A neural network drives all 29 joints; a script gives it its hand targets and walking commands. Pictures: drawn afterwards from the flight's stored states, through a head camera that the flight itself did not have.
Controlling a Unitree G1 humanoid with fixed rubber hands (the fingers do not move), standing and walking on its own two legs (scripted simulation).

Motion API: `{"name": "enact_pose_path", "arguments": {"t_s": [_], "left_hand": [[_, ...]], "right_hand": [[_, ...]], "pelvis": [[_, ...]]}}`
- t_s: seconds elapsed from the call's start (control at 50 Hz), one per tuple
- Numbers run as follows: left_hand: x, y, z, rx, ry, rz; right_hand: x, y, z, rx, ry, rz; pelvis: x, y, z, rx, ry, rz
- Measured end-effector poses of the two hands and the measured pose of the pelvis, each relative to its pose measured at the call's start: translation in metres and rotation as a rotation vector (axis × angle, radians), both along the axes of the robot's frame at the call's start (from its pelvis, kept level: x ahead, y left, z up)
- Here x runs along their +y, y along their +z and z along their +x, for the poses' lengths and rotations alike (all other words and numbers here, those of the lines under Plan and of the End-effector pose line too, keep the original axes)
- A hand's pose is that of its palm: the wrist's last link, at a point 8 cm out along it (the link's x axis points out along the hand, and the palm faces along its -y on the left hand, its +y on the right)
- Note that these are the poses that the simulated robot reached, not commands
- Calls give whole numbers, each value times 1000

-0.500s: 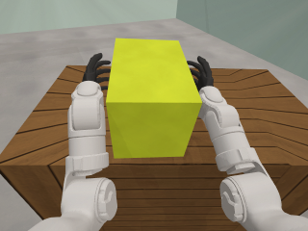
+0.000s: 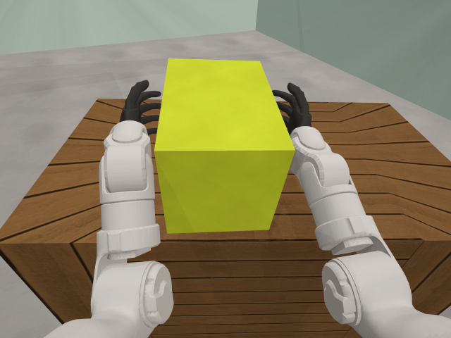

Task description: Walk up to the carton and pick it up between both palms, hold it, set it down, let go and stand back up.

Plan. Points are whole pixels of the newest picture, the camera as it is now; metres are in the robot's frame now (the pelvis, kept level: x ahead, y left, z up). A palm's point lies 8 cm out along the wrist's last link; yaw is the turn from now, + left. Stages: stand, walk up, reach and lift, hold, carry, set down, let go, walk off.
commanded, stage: hold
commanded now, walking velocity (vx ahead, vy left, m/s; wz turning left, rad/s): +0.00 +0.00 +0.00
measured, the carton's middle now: (216, 141) +0.39 +0.01 +0.19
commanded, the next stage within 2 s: set down in 0.44 s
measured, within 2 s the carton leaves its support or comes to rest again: neither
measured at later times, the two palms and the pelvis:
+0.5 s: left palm (134, 125) +0.36 +0.14 +0.25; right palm (298, 128) +0.36 -0.13 +0.23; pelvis +0.01 +0.00 +0.00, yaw +0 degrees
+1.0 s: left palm (134, 138) +0.38 +0.15 +0.21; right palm (285, 145) +0.38 -0.12 +0.19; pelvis +0.00 -0.01 +0.00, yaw +1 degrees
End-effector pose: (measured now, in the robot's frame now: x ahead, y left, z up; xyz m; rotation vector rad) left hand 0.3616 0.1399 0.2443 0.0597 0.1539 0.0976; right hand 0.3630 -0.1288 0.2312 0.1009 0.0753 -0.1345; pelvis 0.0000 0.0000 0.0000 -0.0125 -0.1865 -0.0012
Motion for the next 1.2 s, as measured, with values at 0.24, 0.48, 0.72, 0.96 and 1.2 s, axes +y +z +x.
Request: {"name": "enact_pose_path", "arguments": {"t_s": [0.24,0.48,0.72,0.96,1.2], "left_hand": [[-1,0,6,16,-3,15],[-2,4,3,-24,-9,-2],[6,-1,2,-24,4,19],[9,-21,15,-56,2,50],[-4,-69,39,-6,-31,53]], "right_hand": [[0,-5,5,16,-3,18],[-2,4,1,-23,-9,0],[6,-8,4,-26,6,15],[10,-36,16,-70,8,-59],[-3,-79,31,-34,-29,-47]], "pelvis": [[1,0,-1,17,-2,1],[0,0,6,0,-1,-2],[1,-1,1,-21,5,2],[-4,1,1,-23,20,8],[-7,1,16,24,18,4]]}}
